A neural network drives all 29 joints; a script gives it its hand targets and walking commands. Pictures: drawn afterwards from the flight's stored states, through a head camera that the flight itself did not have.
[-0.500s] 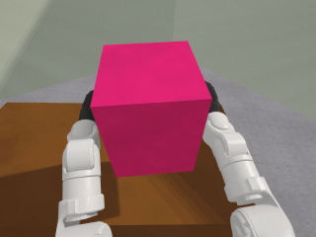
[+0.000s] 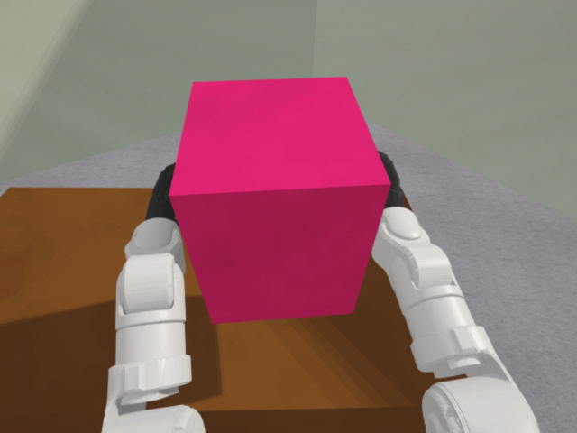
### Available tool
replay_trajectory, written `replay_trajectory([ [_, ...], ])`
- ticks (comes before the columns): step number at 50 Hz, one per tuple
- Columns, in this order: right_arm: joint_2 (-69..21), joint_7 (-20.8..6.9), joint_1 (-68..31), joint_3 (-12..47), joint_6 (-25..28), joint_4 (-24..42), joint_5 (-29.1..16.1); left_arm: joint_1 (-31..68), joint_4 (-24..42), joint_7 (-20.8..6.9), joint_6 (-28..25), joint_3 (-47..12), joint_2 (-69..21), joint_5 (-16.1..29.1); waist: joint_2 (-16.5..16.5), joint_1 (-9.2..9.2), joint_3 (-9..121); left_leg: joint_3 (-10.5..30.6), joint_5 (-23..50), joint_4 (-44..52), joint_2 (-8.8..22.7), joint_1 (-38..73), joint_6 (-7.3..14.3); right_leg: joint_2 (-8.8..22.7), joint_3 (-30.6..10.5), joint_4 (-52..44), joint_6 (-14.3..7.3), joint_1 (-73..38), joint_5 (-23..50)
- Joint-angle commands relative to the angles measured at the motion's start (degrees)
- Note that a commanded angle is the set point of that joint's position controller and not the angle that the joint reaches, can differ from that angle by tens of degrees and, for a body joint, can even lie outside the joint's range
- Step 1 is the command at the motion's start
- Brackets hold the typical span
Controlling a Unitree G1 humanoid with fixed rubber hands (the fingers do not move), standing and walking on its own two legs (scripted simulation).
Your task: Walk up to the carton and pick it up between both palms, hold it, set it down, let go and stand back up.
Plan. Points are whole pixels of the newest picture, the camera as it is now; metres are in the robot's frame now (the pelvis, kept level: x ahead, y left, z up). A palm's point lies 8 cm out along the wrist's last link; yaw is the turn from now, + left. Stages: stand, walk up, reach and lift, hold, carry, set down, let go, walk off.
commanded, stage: hold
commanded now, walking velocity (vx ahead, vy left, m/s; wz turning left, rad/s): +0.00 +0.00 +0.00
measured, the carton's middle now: (277, 204) +0.38 +0.01 +0.18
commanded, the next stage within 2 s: none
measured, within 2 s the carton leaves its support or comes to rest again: neither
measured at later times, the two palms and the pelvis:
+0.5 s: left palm (165, 222) +0.36 +0.15 +0.18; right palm (386, 207) +0.36 -0.14 +0.18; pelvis +0.01 +0.00 +0.00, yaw +1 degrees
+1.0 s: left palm (162, 223) +0.35 +0.15 +0.18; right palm (385, 209) +0.36 -0.14 +0.18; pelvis +0.00 +0.00 +0.00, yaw +0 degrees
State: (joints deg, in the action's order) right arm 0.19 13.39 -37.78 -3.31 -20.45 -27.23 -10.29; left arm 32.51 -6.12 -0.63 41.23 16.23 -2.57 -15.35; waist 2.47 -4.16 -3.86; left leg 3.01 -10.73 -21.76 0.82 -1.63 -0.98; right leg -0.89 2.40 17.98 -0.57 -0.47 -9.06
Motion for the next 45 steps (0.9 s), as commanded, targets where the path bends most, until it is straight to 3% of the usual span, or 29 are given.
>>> replay_trajectory([
  [1, -31.16, -7.93, -46.77, 23.93, 3.86, 18.48, -4.37, 45.36, 9.62, -7.62, -5.02, -30.82, -27.61, 9.43, -5.09, -0.24, 30.22, -3.01, 14.53, 2.61, -2.85, 6.81, -0.97, -2.07, 2.45, -2.26, 2.75, -3.79, 9.25],
  [7, -31.0, -7.78, -45.63, 23.62, 3.57, 17.09, -4.31, 44.62, 9.26, -8.09, -4.77, -29.91, -27.03, 8.47, -5.24, -0.48, 29.58, -3.13, 13.93, 2.83, -3.04, 6.48, -0.64, -1.65, 2.16, -2.3, 3.04, -4.49, 9.88],
  [18, -31.77, -6.6, -44.42, 25.71, 3.18, 21.44, -5.25, 44.35, 12.45, -8.47, -4.94, -31.5, -26.27, 9.71, -5.07, -1.07, 31.08, -2.97, 17.92, 1.62, -3.55, 6.66, -0.94, -1.62, 1.79, -1.26, 3.68, -6.94, 16.56],
  [22, -31.59, -6.51, -44.68, 25.65, 2.84, 21.52, -5.34, 43.72, 11.72, -8.91, -4.53, -30.51, -25.87, 8.96, -4.62, -0.76, 29.84, -3.13, 16.01, 2.24, -3.61, 6.09, -0.61, -1.49, 1.77, -1.5, 3.78, -7.02, 14.92],
  [27, -31.93, -6.52, -45.0, 26.48, 3.04, 23.23, -5.9, 44.35, 13.44, -8.79, -4.65, -31.55, -26.64, 9.56, -5.32, -0.7, 31.55, -2.99, 18.99, 1.55, -3.5, 7.42, -1.13, -1.72, 1.8, -1.25, 3.62, -7.02, 16.47],
  [35, -30.88, -7.07, -45.07, 24.99, 2.71, 20.49, -4.88, 43.28, 10.66, -9.0, -4.04, -30.05, -26.56, 8.55, -4.57, -0.32, 28.2, -3.12, 15.54, 2.77, -3.18, 6.41, -0.81, -1.84, 2.19, -2.04, 3.27, -5.41, 11.83],
  [45, -30.58, -7.95, -45.84, 23.83, 3.84, 20.04, -4.35, 45.57, 11.67, -7.98, -4.77, -31.91, -27.72, 9.68, -5.89, -1.07, 30.72, -2.66, 15.34, 2.46, -2.55, 7.6, -1.44, -2.07, 2.7, -2.05, 2.53, -3.88, 9.5],
])
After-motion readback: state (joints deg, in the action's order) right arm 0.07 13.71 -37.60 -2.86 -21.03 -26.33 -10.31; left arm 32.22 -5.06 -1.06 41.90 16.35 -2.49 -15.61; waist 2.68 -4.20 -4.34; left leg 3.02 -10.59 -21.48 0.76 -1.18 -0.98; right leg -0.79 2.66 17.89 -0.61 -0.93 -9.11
